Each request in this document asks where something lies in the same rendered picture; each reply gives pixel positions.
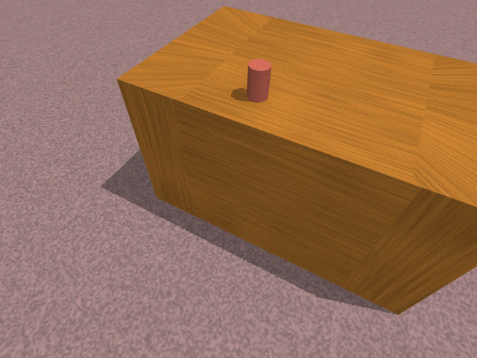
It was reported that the can can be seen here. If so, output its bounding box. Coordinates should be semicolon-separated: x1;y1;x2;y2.
247;59;271;103

